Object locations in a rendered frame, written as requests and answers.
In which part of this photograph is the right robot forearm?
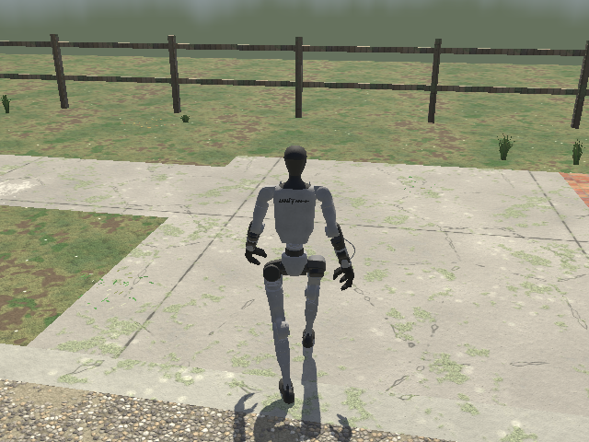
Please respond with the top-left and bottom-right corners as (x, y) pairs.
(330, 223), (352, 268)

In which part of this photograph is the left robot hand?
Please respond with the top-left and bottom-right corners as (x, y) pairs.
(245, 247), (267, 265)

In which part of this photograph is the right robot upper arm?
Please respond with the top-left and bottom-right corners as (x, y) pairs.
(314, 185), (340, 238)

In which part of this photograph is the left robot upper arm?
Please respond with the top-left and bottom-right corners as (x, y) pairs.
(249, 185), (276, 234)

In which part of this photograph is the right robot shin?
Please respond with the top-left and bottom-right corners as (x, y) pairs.
(305, 285), (320, 336)

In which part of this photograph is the left robot forearm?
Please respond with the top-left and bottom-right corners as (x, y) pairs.
(246, 220), (260, 251)

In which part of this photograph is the humanoid robot torso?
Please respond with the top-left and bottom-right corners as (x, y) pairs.
(273, 181), (317, 276)

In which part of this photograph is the right robot hand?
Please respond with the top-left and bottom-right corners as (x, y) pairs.
(333, 265), (354, 291)

